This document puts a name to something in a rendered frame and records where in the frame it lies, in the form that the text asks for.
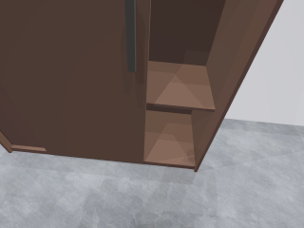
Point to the wardrobe door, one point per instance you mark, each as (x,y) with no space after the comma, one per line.
(13,125)
(64,65)

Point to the handle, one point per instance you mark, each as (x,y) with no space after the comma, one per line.
(130,31)

